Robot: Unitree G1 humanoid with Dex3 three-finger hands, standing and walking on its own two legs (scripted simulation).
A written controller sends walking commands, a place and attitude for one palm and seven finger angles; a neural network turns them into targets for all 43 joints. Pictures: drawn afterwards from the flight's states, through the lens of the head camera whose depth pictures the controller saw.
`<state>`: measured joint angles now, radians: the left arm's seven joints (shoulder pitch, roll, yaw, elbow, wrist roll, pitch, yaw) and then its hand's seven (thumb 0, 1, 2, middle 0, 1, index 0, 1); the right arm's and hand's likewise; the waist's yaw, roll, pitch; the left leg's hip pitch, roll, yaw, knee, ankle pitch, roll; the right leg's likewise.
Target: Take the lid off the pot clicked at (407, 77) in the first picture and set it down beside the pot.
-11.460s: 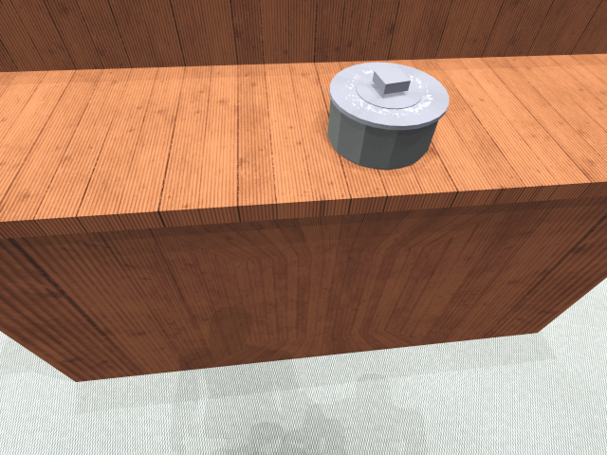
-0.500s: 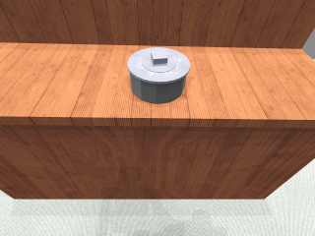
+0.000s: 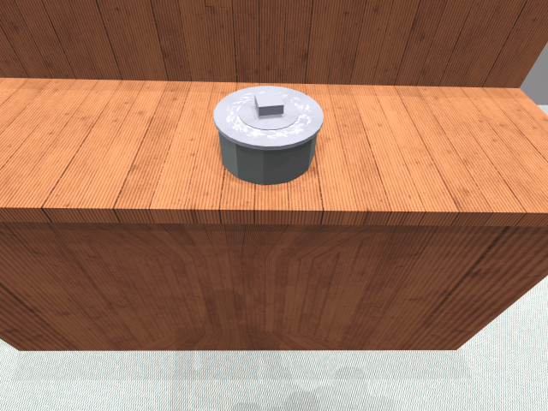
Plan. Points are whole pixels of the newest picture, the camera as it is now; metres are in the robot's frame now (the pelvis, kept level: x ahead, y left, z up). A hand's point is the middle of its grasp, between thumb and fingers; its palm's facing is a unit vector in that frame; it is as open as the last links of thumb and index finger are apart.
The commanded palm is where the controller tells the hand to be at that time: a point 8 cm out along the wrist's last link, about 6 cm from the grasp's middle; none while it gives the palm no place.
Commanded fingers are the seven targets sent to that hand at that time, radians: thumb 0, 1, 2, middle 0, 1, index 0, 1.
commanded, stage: look again from close up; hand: left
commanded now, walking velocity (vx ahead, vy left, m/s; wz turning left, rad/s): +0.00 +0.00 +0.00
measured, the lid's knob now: (268, 103) +0.60 +0.05 +0.15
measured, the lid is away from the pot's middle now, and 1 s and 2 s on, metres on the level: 0.00 0.00 0.00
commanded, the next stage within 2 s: lift the closed hand beside the body in 1.08 s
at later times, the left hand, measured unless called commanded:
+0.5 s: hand out of the picture +0.02 +0.13 -0.17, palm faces +0.01 -0.99 -0.14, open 7.4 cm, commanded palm none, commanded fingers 0.00 0.90 0.90 -0.20 -0.30 -0.20 -0.30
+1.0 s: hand out of the picture +0.05 +0.12 -0.17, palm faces +0.01 -0.99 -0.16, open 7.4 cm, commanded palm none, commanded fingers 0.00 0.90 0.90 -0.20 -0.30 -0.20 -0.30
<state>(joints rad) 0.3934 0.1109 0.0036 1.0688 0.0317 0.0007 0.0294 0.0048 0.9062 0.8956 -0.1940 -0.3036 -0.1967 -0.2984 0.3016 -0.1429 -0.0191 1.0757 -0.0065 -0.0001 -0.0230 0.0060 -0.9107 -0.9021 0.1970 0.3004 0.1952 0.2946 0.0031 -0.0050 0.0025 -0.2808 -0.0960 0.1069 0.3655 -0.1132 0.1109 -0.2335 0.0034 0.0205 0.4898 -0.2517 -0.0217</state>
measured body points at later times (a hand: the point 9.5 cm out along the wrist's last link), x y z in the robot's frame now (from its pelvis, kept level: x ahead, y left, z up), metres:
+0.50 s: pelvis +0.04 -0.02 +0.00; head +0.04 -0.02 +0.45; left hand +0.02 +0.18 -0.16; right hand +0.03 -0.24 -0.15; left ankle +0.08 +0.04 -0.74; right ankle +0.01 -0.12 -0.74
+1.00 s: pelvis +0.06 -0.03 +0.00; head +0.07 -0.03 +0.45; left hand +0.05 +0.17 -0.16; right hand +0.06 -0.25 -0.15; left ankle +0.08 +0.04 -0.74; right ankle +0.01 -0.12 -0.74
